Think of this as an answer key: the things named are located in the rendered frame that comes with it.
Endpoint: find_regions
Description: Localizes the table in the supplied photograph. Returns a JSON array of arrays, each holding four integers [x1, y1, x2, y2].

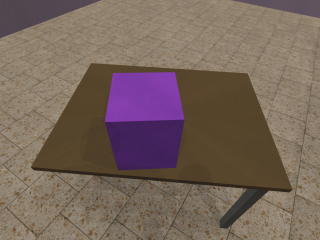
[[31, 63, 293, 229]]

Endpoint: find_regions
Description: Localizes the carton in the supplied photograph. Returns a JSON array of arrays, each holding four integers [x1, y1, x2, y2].
[[105, 72, 185, 171]]

